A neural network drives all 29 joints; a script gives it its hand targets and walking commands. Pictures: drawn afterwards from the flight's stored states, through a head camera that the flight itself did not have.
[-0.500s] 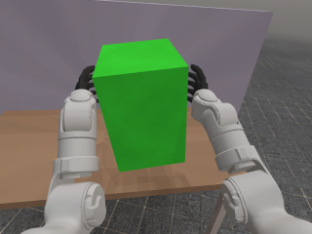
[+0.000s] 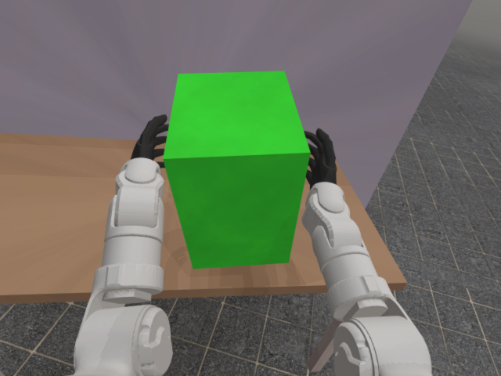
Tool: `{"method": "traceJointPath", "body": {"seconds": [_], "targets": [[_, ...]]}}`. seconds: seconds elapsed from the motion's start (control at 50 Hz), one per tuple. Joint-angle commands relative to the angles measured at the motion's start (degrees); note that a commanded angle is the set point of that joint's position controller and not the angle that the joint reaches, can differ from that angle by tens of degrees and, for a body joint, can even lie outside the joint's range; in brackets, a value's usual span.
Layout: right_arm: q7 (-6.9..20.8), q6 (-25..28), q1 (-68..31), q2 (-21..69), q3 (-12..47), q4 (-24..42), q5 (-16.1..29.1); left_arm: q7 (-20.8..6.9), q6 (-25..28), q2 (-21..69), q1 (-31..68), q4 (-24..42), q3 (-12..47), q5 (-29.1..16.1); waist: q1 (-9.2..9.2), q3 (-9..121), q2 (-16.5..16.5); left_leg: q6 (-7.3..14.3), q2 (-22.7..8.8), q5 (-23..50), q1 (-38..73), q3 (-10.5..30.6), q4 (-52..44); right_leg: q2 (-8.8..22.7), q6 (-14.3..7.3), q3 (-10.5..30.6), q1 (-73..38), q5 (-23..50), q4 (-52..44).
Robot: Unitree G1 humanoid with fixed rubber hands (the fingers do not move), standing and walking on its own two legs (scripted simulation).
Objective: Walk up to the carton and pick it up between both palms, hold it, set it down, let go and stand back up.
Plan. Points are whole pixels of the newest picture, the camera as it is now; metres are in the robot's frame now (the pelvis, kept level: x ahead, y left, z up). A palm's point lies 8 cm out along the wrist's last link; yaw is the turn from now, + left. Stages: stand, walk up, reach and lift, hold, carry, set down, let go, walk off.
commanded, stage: set down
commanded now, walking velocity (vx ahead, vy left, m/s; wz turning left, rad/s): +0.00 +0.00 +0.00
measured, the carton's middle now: (236, 174) +0.45 +0.00 +0.14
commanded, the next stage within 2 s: none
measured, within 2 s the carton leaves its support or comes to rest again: neither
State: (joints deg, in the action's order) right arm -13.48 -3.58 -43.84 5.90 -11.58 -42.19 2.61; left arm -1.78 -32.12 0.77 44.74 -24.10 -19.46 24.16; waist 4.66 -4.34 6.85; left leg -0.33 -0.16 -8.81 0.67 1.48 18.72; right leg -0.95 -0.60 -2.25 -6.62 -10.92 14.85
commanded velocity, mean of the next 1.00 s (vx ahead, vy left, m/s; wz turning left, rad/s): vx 0.00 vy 0.00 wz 0.00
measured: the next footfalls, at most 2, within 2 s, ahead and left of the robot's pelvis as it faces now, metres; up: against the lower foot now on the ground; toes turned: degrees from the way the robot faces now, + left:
none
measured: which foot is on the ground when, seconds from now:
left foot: down 0.00-1.00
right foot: down 0.00-1.00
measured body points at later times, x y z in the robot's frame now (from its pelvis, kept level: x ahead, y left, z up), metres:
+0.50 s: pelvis +0.01 +0.01 +0.00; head -0.04 +0.06 +0.45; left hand +0.43 +0.15 +0.19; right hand +0.40 -0.13 +0.19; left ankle +0.03 +0.12 -0.75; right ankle -0.02 -0.11 -0.75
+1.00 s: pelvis +0.02 +0.01 +0.00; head -0.02 +0.05 +0.45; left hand +0.45 +0.14 +0.17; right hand +0.41 -0.13 +0.18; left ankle +0.03 +0.12 -0.75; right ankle -0.02 -0.11 -0.75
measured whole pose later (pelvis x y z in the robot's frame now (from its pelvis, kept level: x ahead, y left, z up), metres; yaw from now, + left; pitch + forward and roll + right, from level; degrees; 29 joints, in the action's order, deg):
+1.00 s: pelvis +0.02 +0.01 +0.00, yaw -2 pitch -7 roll +0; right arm -12.1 1.4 -47.7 7.9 -23.8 -50.6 -7.7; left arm -3.6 -18.7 -2.4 51.7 -47.3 -24.1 22.5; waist 3.6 -1.5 5.7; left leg 0.8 0.4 -9.1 -0.5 -0.8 16.6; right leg -0.1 0.5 -0.2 -4.6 -10.6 13.2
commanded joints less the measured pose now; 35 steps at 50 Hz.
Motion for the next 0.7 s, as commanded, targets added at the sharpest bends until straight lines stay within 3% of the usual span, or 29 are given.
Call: {"method": "traceJointPath", "body": {"seconds": [0.0, 0.1, 0.2, 0.26, 0.36, 0.4, 0.48, 0.52, 0.58, 0.68], "targets": [[8.3, 7.5, -55.2, 24.4, 21.7, 19.4, 2.0, -8.0, 8.6, 34.7, 47.4, 9.2, 28.7, -12.0, 1.08, 38.5, -12.6, -2.8, 1.0, 26.4, 17.8, -4.3, 4.1, -0.9, 3.0, -4.5, 0.8, 22.2, 0.5], [8.4, 4.9, -51.9, 22.9, 17.4, 11.8, 0.1, -9.2, 6.6, 32.0, 43.5, 1.1, 21.5, -8.7, 0.06, 27.1, -9.3, -0.9, 1.1, 13.3, 10.1, -5.2, -0.4, 0.2, 3.8, -3.7, 0.1, 15.7, -0.7], [9.0, 4.2, -49.2, 22.2, 12.7, 7.7, -2.5, -11.0, 5.9, 30.0, 41.8, -3.3, 15.2, -6.0, -0.58, 23.5, -7.7, -0.2, 1.2, 9.6, 8.3, -6.4, -2.4, 0.2, 3.7, -4.3, -0.1, 13.0, -1.3], [9.6, 5.3, -48.0, 22.2, 12.0, 7.0, -2.6, -10.8, 7.7, 31.2, 42.8, -1.6, 16.6, -6.6, 0.42, 26.2, -9.0, -1.9, 0.7, 17.6, 12.7, -6.1, -0.6, -0.8, 3.1, -5.1, 0.3, 16.6, -1.2], [9.6, 7.0, -48.3, 22.8, 11.7, 7.8, -3.9, -10.7, 9.8, 31.9, 41.8, -4.1, 17.4, -7.4, 0.50, 26.6, -8.3, -2.3, 0.6, 20.1, 13.6, -6.1, 0.1, -1.3, 2.9, -5.4, 1.0, 17.2, -1.8], [9.7, 7.7, -48.4, 21.9, 10.3, 6.5, -4.5, -10.4, 10.6, 32.8, 43.0, -4.6, 18.6, -7.8, 1.23, 26.3, -9.4, -3.0, 0.1, 19.4, 14.8, -5.7, -0.2, -1.4, 2.3, -5.8, 3.5, 13.6, -2.5], [10.0, 8.6, -49.0, 22.4, 9.2, 5.5, -5.8, -9.9, 12.2, 32.3, 43.1, -7.9, 17.8, -7.5, 0.13, 24.8, -10.0, -2.8, 0.1, 18.8, 13.8, -6.1, -0.3, -0.9, 2.3, -5.4, 4.4, 12.7, -2.8], [10.3, 9.4, -49.9, 23.5, 9.1, 6.0, -6.3, -9.4, 13.8, 32.9, 46.1, -6.5, 18.9, -8.7, -0.02, 29.2, -10.6, -3.2, 0.1, 18.9, 13.7, -6.1, -0.2, -0.9, 2.4, -5.3, 4.5, 13.1, -2.1], [10.5, 10.5, -51.6, 26.5, 10.4, 7.1, -6.7, -8.5, 16.7, 34.3, 49.9, -5.2, 21.0, -10.7, -0.05, 36.6, -11.2, -3.5, 0.4, 23.1, 14.2, -6.2, 1.3, -0.8, 2.8, -4.8, 2.6, 19.5, -0.6], [10.5, 10.6, -52.7, 27.7, 10.1, 5.3, -7.7, -7.6, 18.6, 34.6, 50.3, -10.2, 20.0, -11.0, -0.84, 37.8, -11.1, -3.2, 0.6, 21.1, 12.5, -6.3, 1.5, -0.5, 2.8, -3.8, 2.4, 19.8, -0.6]]}}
